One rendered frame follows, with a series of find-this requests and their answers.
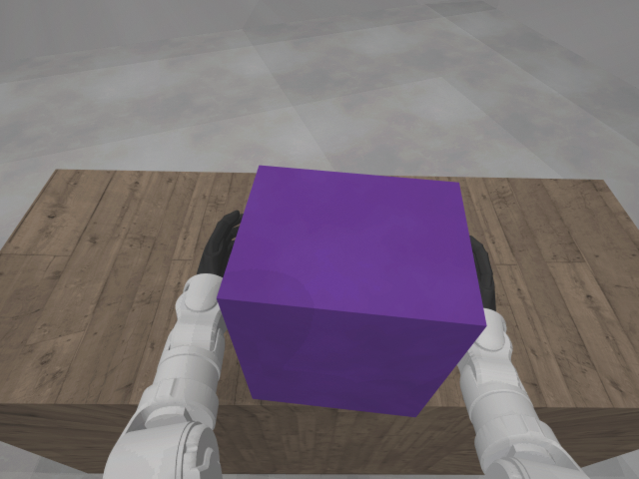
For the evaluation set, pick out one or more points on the robot left forearm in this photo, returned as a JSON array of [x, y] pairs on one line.
[[185, 385]]

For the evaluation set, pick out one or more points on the robot right upper arm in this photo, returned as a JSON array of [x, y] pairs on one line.
[[518, 468]]

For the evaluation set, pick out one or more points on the robot left upper arm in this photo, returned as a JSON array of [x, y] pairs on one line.
[[187, 450]]

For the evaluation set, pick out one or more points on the robot right forearm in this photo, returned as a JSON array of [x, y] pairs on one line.
[[498, 405]]

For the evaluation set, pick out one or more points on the carton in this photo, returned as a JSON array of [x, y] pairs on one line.
[[351, 291]]

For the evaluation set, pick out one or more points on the pedestal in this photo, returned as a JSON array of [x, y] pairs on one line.
[[90, 277]]

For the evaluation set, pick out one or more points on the robot left hand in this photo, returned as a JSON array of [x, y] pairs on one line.
[[219, 247]]

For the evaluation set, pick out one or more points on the robot right hand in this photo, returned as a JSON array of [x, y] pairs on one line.
[[484, 274]]

